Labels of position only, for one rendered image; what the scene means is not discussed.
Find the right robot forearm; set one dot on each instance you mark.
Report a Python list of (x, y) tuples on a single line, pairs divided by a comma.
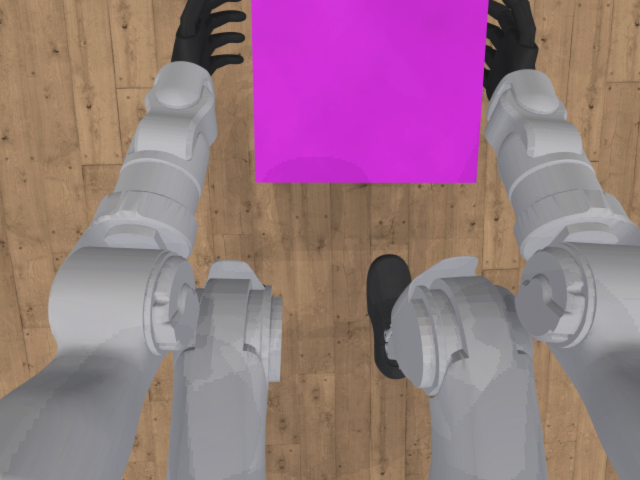
[(548, 178)]

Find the robot right upper arm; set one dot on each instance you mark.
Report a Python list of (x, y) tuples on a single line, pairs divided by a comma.
[(583, 301)]

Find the left robot hand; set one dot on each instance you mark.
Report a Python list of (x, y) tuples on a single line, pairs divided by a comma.
[(193, 42)]

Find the robot left upper arm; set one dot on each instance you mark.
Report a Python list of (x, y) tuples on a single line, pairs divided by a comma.
[(115, 314)]

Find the carton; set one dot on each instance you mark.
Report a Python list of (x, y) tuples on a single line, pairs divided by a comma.
[(367, 91)]

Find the right robot foot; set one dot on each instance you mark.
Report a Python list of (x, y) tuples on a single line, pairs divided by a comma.
[(387, 278)]

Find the left robot forearm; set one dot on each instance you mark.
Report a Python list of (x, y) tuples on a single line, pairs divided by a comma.
[(161, 180)]

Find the right robot hand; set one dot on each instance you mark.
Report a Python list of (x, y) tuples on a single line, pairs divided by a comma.
[(514, 42)]

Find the right robot thigh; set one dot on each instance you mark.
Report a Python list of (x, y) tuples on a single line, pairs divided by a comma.
[(458, 343)]

